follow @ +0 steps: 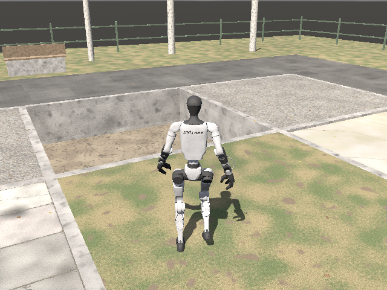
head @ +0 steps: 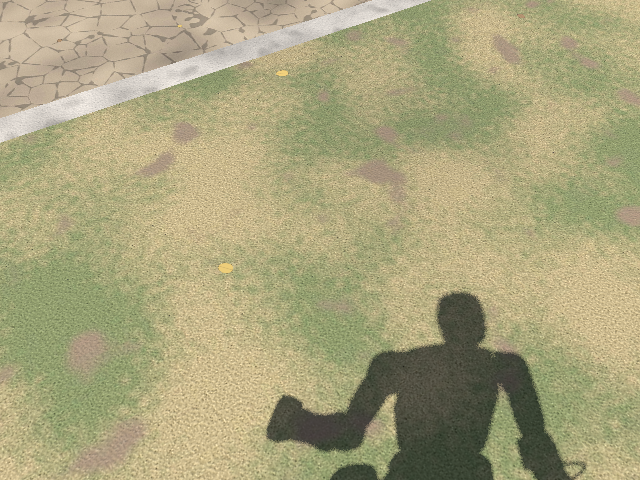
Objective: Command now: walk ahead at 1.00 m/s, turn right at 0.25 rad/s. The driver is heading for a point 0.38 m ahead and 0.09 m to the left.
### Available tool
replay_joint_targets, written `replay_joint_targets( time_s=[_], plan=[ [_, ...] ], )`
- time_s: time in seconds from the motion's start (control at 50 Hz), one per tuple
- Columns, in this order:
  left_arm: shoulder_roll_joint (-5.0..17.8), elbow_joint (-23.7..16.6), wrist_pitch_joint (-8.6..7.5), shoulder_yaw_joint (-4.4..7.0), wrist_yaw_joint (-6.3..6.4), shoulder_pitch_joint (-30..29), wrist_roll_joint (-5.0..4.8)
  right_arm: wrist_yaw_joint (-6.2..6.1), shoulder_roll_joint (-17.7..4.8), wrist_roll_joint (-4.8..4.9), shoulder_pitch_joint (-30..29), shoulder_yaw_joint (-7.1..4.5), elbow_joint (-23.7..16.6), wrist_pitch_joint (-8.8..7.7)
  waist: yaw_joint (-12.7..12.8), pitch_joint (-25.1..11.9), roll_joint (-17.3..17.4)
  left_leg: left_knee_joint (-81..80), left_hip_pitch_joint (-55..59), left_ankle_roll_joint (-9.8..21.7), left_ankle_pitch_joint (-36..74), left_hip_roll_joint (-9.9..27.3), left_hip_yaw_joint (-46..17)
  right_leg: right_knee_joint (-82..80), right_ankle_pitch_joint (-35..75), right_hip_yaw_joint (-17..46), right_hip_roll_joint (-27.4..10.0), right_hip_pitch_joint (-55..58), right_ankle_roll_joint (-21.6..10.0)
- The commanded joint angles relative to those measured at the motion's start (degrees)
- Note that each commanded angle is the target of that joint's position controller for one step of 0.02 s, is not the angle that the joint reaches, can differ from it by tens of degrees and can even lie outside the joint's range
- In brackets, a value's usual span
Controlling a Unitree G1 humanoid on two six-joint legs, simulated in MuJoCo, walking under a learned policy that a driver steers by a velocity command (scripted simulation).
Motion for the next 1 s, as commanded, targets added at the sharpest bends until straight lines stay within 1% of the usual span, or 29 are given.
replay_joint_targets(
  time_s=[0.02, 0.06, 0.1, 0.16, 0.2, 0.22, 0.24, 0.26, 0.28, 0.3, 0.32, 0.38, 0.44, 0.48, 0.54, 0.6, 0.64, 0.66, 0.68, 0.7, 0.72, 0.76, 0.8, 0.84, 0.88, 0.92, 0.94, 0.96, 1.0],
  plan=[
    [0.9, -7.1, -0.36, -1.23, -0.92, -5.6, 0.41, 0.41, -3.7, 0.74, -0.7, 0.05, -1.8, -2.19, 3.0, 6.5, 6.0, -18.6, -0.2, 8.9, 2.9, 15.0, -15.2, -8.8, 5.1, 2.5, -3.6, -11.9, 1.2],
    [1.0, -8.8, -0.84, -2.00, -1.87, -10.7, 0.11, 0.68, -4.2, 1.27, -0.7, 0.04, -1.3, -2.44, 2.8, 7.8, 4.9, -22.0, -3.8, 7.3, 11.9, 11.7, -7.1, -21.9, 13.6, -3.7, -3.8, -5.1, 1.4],
    [-0.6, -9.5, -1.24, -2.88, -2.65, -14.2, -0.37, 0.93, -5.7, 1.99, 1.9, -0.06, 0.0, -2.82, 1.7, 8.3, 4.5, -26.8, -5.7, 7.3, 21.4, 12.5, -4.7, -29.1, 20.3, -8.8, -3.5, 4.7, 0.1],
    [1.2, -8.8, -1.40, -2.31, -1.58, -14.0, 0.12, 0.69, -9.0, 1.86, 5.2, -0.39, 2.1, -2.36, 2.5, 5.0, 6.0, -18.7, 6.9, 6.5, 52.0, 13.7, -1.9, -33.7, 17.0, -11.4, -0.2, 8.9, -2.0],
    [3.8, -4.4, -1.97, -1.11, -0.16, -0.5, 1.32, -0.50, -11.3, 1.28, 5.6, -0.72, 3.4, -0.98, 8.8, -3.3, 9.2, 2.3, 10.5, 4.3, 69.6, 13.7, -0.8, -36.1, 11.8, -11.5, 4.3, 22.7, -3.1],
    [5.5, -0.8, -2.32, -0.16, 0.71, 9.9, 1.63, -1.01, -11.1, 1.84, 4.6, -0.54, 3.5, -0.42, 13.8, -7.9, 9.6, 17.6, 6.1, 2.7, 64.7, 11.8, 0.1, -40.2, 17.2, -9.2, 1.8, 34.4, -4.0],
    [10.0, 1.5, -2.48, 1.17, 1.81, 17.7, 2.62, -0.93, -6.2, 1.81, 5.8, 0.41, 1.7, -0.27, 13.9, -15.3, 3.7, 38.1, -5.5, 2.0, 32.6, 7.2, -0.1, -36.4, 23.1, 1.9, -10.6, 49.0, -5.1],
    [13.5, 0.8, -2.25, 2.32, 1.93, 16.7, 2.23, -1.14, 0.5, 4.90, 15.1, 1.81, 0.6, -0.11, 7.5, -28.3, -12.2, 65.1, -22.6, -0.2, -16.6, -2.5, -4.0, -37.8, 48.0, 32.4, -30.9, 64.4, -14.7],
    [11.5, 1.0, -1.66, 3.03, 1.85, 16.9, -1.28, -2.00, -5.9, 3.02, 10.0, 0.14, 0.6, 0.25, 9.5, -29.3, -0.1, 65.3, -22.8, 0.8, -12.2, 0.2, -11.4, -36.8, 64.7, 27.2, -26.2, 58.9, -14.5],
    [7.0, -0.1, -2.13, 1.66, 1.10, 11.0, -3.70, -1.16, -4.5, 4.25, 3.6, 0.86, -1.9, -1.53, 9.3, -22.5, -5.4, 62.6, -29.3, -1.0, -15.2, 2.3, -13.8, -40.8, 54.0, 21.2, -22.4, 55.5, -16.8],
    [5.5, 0.5, -2.71, 1.58, 0.95, 5.9, -3.92, -1.29, -4.7, 4.74, -1.2, 0.83, -3.3, -1.81, 6.4, -12.1, 0.2, 57.2, -30.8, -1.9, -12.0, 5.6, -10.6, -44.7, 48.0, 15.2, -19.4, 44.4, -14.3],
    [1.2, 1.4, -3.87, 0.51, 0.97, 1.6, -2.48, -1.41, -2.8, 3.46, -3.3, 0.39, -3.6, 0.04, 1.1, -4.3, 2.7, 47.8, -23.9, -2.9, -7.6, 8.4, -8.8, -52.2, 47.4, 7.9, -15.8, 26.7, -11.4],
    [2.5, 3.2, -4.05, 0.82, 1.57, -0.4, -2.57, -1.17, 1.1, 2.33, -6.2, 1.56, -5.6, 0.72, -1.0, -1.7, 0.7, 32.7, -19.5, -3.7, -0.8, 8.0, -6.3, -55.2, 53.1, 0.2, -12.5, 17.6, -9.7],
    [3.6, 4.0, -3.57, 1.22, 2.46, 0.4, -2.77, -0.56, 1.6, 1.83, -10.8, 2.06, -6.5, 0.24, 0.8, -2.8, -0.7, 19.5, -14.2, -3.2, 13.2, 5.3, -3.3, -55.4, 49.8, -5.2, -7.8, 16.5, -7.3],
    [5.3, 6.6, -3.02, 1.54, 2.93, 4.9, -3.47, 0.44, -0.4, 1.76, -17.0, 1.71, -8.0, 0.22, 3.4, -3.3, -0.9, 9.5, -11.9, -2.1, 24.9, 3.3, -4.3, -54.5, 40.8, -4.0, -8.4, 21.4, -5.3],
    [6.0, 8.2, -1.97, 1.75, 3.19, 5.1, -3.42, 1.07, -3.4, 1.01, -17.9, 0.77, -8.4, -0.05, 2.0, -2.9, -1.0, 5.1, -11.0, 0.5, 23.7, 3.2, -5.7, -48.5, 37.0, -1.6, -10.6, 26.4, -3.2],
    [5.3, 8.7, -1.27, 1.55, 3.27, 5.6, -3.08, 0.92, -5.7, 0.20, -12.6, -0.25, -6.2, -0.43, -0.5, -4.9, 1.3, 1.1, -2.7, 2.7, 34.1, 2.8, -4.7, -37.7, 36.2, -3.0, -6.9, 26.2, -0.3],
    [3.7, 8.8, -1.63, 0.96, 3.02, 10.7, -1.82, 0.50, -9.5, -0.58, -12.0, -0.90, -6.8, -0.42, 1.4, -9.8, 8.3, 6.5, 9.4, 7.1, 62.0, 10.7, -11.2, -27.2, 22.6, -4.5, -2.8, 19.0, 2.9],
    [-0.9, 11.1, -1.54, -0.67, 2.55, 18.5, -2.13, 0.23, -6.2, -1.54, -10.5, 0.29, -7.1, 0.53, 1.9, -19.1, 16.9, 8.0, 22.0, 18.4, 75.8, 23.5, -24.4, -10.2, -12.4, -3.6, 1.3, 8.9, 6.8],
    [2.5, 12.0, -0.72, -0.02, 1.98, 17.7, -3.29, 0.57, -1.7, -0.01, -8.2, 1.40, -6.2, 1.24, 0.1, -23.5, 13.8, 6.9, 22.9, 20.2, 70.3, 24.8, -28.5, -4.7, -25.3, 1.3, 0.8, 6.7, 7.8],
    [5.5, 10.7, 0.30, 0.94, 2.01, 13.0, -3.92, 0.88, -2.3, 1.38, -11.0, 1.38, -6.2, 1.70, 0.1, -19.2, 9.4, 4.8, 17.8, 18.3, 58.8, 22.8, -27.1, -2.8, -24.5, 2.6, -1.2, 4.9, 8.3],
    [4.3, 9.7, 3.07, 1.29, 3.35, 7.6, -3.63, 0.65, -2.5, 1.56, -18.6, 1.44, -7.0, 2.55, 2.5, -9.5, 5.0, -0.8, 2.6, 14.3, 34.9, 19.7, -23.7, -8.4, -20.2, 0.6, -4.0, 5.1, 9.2],
    [2.0, 10.1, 4.98, 0.96, 4.48, 8.0, -3.19, 0.09, -4.2, 0.54, -22.7, 0.64, -7.2, 3.78, 4.5, -6.0, 9.5, -5.5, -8.7, 11.4, 19.5, 15.3, -19.7, -19.1, -16.0, -2.5, -3.5, 12.9, 9.7],
    [0.6, 11.6, 5.20, 0.77, 4.92, 9.5, -2.75, -0.58, -3.6, 0.37, -22.4, 0.57, -6.8, 4.31, 4.7, -8.1, 10.6, -6.5, -10.6, 10.7, 14.0, 13.9, -17.4, -25.8, -8.4, -3.5, -2.8, 19.0, 9.2],
    [-0.1, 12.7, 5.03, 0.83, 4.57, 10.3, -2.34, -1.10, -3.0, 1.33, -22.8, 0.62, -6.0, 4.44, 5.7, -8.8, 9.8, -6.3, -12.8, 9.1, 4.2, 12.6, -15.3, -34.5, 2.1, -4.8, -2.3, 24.9, 7.7],
    [1.0, 12.1, 4.94, 1.07, 4.28, 8.0, -0.84, -1.18, -1.4, 1.58, -20.1, 1.12, -4.2, 4.39, 5.2, -6.2, 7.7, -6.4, -16.6, 4.3, -11.5, 9.8, -13.4, -40.8, 5.5, -3.2, -3.8, 27.7, 5.1],
    [4.3, 11.0, 4.94, 1.67, 4.59, 5.6, -0.74, -1.03, -1.3, 1.06, -18.8, 1.08, -4.0, 4.40, 3.1, -2.6, 3.3, -4.8, -16.9, 1.5, -14.9, 6.9, -10.8, -44.3, -2.1, 0.6, -7.2, 23.0, 2.8],
    [4.4, 11.6, 4.49, 1.80, 4.61, 4.1, -1.46, -1.16, -1.1, 0.79, -19.5, 0.94, -4.1, 4.48, 2.0, -0.3, -1.8, -2.2, -10.4, -0.5, -9.5, 4.0, -7.0, -47.1, -13.7, 1.5, -7.1, 13.4, 1.3],
    [1.6, 11.7, 2.90, 0.96, 4.56, 1.4, -1.38, -1.66, -0.3, 0.72, -18.7, 0.85, -2.9, 4.39, 1.1, 0.6, -3.8, 2.0, -3.4, -1.1, -0.3, 3.3, -5.7, -50.4, -15.3, 1.6, -6.7, 8.9, 2.8]
  ],
)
